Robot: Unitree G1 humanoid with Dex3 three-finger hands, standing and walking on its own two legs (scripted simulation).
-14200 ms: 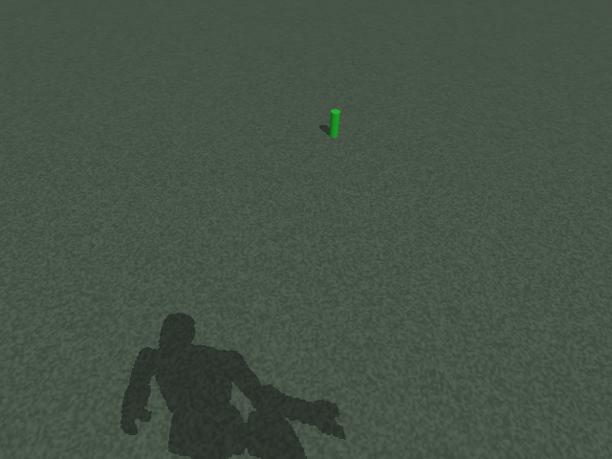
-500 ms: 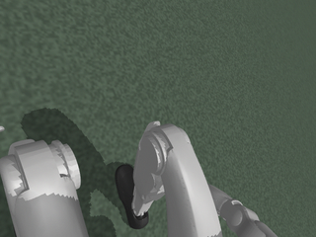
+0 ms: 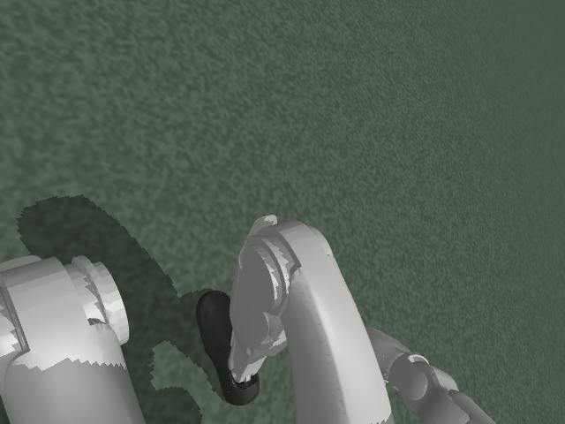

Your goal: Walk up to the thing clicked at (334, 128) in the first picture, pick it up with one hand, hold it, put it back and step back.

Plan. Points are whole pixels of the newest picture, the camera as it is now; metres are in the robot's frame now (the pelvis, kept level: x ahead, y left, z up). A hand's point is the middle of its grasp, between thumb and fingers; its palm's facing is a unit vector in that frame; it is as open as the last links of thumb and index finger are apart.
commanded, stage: settle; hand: left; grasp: from the side
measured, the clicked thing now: out of the picture +0.43 +0.30 -0.21
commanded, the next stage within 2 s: none
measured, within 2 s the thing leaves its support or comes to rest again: leaves its support in 0.36 s
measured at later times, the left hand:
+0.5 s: hand out of the picture +0.43 +0.31 -0.14, palm faces +0.38 -0.92 -0.01, open 7.3 cm
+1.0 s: hand out of the picture +0.41 +0.33 -0.03, palm faces +0.35 -0.94 -0.05, open 7.3 cm
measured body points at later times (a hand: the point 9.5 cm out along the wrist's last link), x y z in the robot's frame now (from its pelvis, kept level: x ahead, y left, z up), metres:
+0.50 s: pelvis +0.00 +0.00 +0.01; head +0.22 +0.19 +0.34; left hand +0.41 +0.35 -0.14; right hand +0.18 -0.24 -0.03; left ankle +0.08 +0.12 -0.25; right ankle +0.15 -0.13 -0.25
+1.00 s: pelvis +0.02 -0.01 +0.04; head +0.20 +0.14 +0.42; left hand +0.38 +0.37 -0.03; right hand +0.20 -0.24 -0.05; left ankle +0.08 +0.12 -0.25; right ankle +0.15 -0.13 -0.25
